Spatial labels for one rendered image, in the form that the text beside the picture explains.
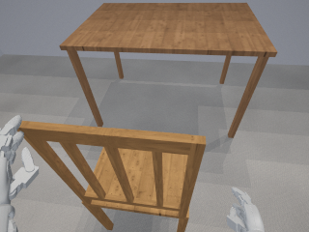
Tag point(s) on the chair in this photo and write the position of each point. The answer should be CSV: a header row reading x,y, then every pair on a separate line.
x,y
140,171

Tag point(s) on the robot left hand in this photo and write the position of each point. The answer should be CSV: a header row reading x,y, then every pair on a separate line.
x,y
9,142

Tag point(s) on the robot right hand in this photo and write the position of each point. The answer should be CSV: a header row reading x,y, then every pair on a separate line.
x,y
249,215

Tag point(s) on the robot left forearm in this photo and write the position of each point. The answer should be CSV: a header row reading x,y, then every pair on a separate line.
x,y
7,223

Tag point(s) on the table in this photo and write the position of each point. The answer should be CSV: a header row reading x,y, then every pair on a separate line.
x,y
224,29

